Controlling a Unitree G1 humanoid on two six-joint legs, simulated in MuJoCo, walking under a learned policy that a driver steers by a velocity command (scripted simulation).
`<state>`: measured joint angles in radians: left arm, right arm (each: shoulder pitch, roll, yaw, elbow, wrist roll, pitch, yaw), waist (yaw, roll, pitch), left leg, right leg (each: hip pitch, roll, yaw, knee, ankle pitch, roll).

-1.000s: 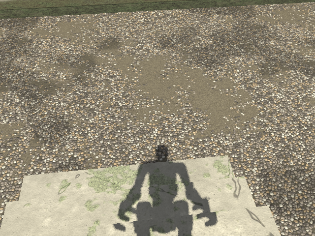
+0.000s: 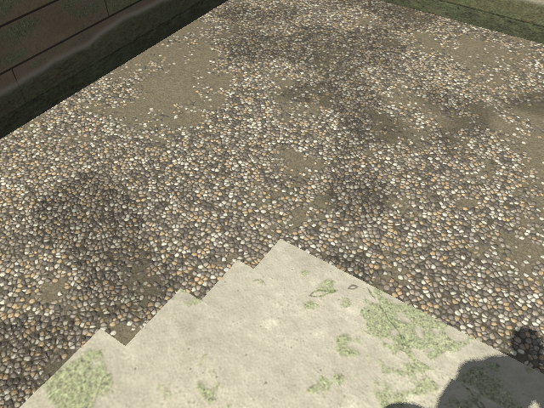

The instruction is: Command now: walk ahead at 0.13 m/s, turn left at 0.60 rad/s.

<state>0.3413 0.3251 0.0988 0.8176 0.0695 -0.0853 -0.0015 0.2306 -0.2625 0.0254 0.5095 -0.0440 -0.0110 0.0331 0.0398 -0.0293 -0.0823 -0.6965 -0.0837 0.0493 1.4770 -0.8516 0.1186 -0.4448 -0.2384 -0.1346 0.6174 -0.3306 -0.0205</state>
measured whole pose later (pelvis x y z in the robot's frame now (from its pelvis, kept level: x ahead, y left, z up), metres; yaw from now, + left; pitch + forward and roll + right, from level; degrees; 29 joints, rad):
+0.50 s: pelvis +0.05 +0.02 +0.03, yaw +2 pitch +4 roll +0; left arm 0.24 0.23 -0.02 0.80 0.06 -0.03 -0.08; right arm 0.29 -0.22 0.06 0.77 0.00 -0.07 0.04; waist -0.04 -0.02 -0.03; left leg -0.55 -0.11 0.01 1.35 -0.86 0.10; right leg -0.46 -0.05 0.06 0.57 0.00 0.08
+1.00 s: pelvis +0.11 -0.03 -0.03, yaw -14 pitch +4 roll +1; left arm 0.47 0.20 -0.01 0.79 0.06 -0.11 0.04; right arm 0.15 -0.16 0.09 0.57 -0.07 0.01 -0.01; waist 0.08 -0.02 -0.03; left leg -1.14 0.06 -0.03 1.82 -0.21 -0.11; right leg -0.44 0.15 0.23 0.64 -0.26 -0.06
